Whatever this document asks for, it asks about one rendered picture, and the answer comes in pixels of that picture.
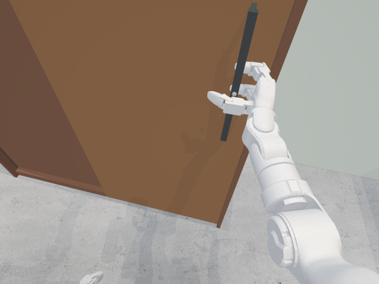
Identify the robot right hand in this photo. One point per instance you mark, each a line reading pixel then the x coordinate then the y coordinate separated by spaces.
pixel 263 94

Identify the robot right forearm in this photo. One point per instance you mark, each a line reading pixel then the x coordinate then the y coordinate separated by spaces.
pixel 282 187

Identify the robot left hand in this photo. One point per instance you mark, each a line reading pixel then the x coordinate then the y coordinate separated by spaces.
pixel 92 279

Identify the robot right upper arm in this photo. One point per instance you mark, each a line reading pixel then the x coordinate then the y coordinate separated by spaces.
pixel 307 244

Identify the handle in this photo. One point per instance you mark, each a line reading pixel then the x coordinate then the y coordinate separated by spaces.
pixel 244 49

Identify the wardrobe door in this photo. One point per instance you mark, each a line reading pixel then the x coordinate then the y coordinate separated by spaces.
pixel 132 77
pixel 34 129

